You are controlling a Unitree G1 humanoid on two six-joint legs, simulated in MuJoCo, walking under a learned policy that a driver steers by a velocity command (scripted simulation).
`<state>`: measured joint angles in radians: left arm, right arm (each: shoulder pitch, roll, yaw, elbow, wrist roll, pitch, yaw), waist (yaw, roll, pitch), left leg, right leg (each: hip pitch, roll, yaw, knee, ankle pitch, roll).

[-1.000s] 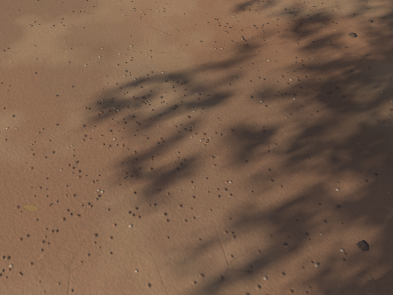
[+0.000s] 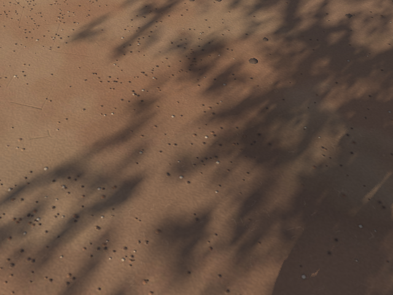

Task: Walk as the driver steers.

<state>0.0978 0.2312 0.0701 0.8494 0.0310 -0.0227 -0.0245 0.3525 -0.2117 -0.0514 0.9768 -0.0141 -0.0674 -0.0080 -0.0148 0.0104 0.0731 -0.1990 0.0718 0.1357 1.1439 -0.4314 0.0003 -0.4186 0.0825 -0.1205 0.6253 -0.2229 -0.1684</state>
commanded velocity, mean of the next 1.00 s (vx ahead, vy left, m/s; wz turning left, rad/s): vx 0.50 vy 0.00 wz -0.22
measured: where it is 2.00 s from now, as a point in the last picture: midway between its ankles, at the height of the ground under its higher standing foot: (211, 155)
